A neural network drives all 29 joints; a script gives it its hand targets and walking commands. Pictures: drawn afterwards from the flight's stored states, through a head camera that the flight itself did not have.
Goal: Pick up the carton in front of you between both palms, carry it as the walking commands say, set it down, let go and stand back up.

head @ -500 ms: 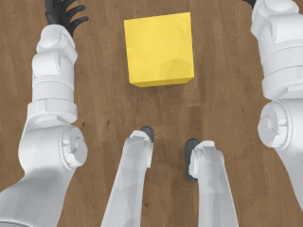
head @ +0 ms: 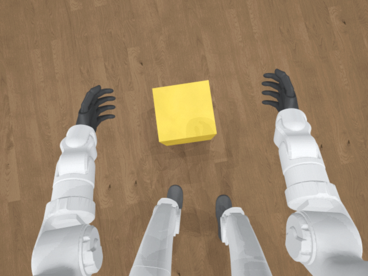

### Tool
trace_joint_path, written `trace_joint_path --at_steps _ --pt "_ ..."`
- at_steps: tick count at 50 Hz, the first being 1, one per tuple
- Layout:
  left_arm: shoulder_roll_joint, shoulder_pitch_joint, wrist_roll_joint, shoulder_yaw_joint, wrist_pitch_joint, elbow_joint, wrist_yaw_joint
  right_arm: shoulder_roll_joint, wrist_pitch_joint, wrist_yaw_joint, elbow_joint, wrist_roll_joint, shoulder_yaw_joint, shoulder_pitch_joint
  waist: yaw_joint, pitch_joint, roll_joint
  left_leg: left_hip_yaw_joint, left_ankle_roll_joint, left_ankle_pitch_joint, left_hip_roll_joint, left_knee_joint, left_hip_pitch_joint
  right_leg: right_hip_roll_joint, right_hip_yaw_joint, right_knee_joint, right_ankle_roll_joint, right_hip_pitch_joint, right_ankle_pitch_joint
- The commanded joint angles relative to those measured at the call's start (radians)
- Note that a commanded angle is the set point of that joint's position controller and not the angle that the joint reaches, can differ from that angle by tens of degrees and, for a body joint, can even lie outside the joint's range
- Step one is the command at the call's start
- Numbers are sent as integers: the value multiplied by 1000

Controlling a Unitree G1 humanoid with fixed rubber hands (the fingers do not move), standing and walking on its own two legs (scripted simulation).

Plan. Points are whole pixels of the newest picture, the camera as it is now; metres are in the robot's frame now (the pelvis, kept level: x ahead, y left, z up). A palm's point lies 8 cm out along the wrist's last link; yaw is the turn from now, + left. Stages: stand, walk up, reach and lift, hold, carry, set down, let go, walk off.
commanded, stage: let go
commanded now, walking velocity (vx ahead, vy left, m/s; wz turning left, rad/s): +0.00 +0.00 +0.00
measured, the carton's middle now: (185, 117) +0.50 +0.08 -0.57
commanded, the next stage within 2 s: stand in 1.12 s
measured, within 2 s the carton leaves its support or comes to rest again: neither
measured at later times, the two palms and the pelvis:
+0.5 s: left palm (61, 215) +0.22 +0.24 +0.00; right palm (350, 189) +0.30 -0.21 -0.02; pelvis +0.06 -0.01 +0.07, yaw +3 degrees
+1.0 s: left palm (68, 222) +0.22 +0.22 +0.01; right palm out of the picture +0.24 -0.25 +0.01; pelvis +0.07 -0.03 +0.08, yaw +3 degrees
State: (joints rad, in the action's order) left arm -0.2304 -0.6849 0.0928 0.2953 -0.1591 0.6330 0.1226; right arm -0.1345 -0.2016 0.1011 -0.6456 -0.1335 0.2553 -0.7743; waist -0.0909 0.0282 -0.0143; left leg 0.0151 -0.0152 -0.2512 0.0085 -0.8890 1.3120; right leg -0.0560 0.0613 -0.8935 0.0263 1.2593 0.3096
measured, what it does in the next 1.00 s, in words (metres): rises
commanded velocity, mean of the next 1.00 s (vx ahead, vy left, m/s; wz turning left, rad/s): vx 0.00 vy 0.00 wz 0.00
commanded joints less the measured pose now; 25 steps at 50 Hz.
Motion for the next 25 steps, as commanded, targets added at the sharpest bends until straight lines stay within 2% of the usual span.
trace_joint_path --at_steps 1,5,10,15,20,25 --pt "-125 0 -19 -23 39 -139 13 -73 47 -6 179 12 -17 -72 -36 829 4 -8 27 417 19 59 -820 -36 -75 121 19 -331 -180" --pt "-92 169 -53 -65 73 -136 10 -73 88 -33 160 24 -34 109 -18 726 15 20 30 427 7 109 -921 -31 -75 171 11 -350 -142" --pt "-71 368 -86 -120 117 -161 -9 -80 138 -56 132 44 -57 329 6 638 46 52 38 516 -6 158 -1055 -26 -66 227 -1 -398 -144" --pt "-57 564 -105 -166 152 -217 -33 -99 182 -77 147 64 -84 516 20 532 68 63 47 555 -10 224 -1144 -17 -54 296 -17 -525 -161" --pt "-51 743 -118 -205 172 -273 -48 -116 212 -94 188 77 -111 677 24 396 53 45 49 496 4 322 -1173 -5 -45 378 -24 -743 -206" --pt "-63 834 -121 -231 168 -297 -49 -118 217 -110 220 92 -143 809 49 228 -5 11 41 356 23 408 -1156 13 -36 455 -16 -932 -239"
